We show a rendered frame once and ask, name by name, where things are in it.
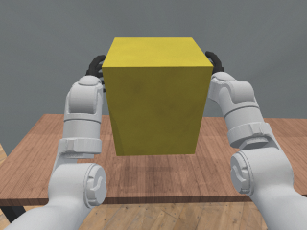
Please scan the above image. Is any robot left forearm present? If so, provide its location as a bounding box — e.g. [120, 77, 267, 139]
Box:
[48, 75, 104, 199]

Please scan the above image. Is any robot left hand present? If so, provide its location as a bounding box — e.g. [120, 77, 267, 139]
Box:
[85, 55, 106, 93]

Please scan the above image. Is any carton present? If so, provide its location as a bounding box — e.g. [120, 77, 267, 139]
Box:
[102, 37, 214, 156]

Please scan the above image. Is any robot right hand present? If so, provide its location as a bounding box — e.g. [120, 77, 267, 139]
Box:
[205, 51, 224, 76]

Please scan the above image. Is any left robot upper arm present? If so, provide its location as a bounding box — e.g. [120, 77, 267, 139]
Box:
[3, 163, 107, 230]

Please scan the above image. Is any robot right forearm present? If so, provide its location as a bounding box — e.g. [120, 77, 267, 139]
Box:
[208, 72, 295, 185]

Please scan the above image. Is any right robot upper arm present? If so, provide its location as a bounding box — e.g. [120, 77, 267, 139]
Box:
[230, 147, 307, 230]

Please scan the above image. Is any table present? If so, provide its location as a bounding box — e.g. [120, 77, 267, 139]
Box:
[0, 113, 307, 223]

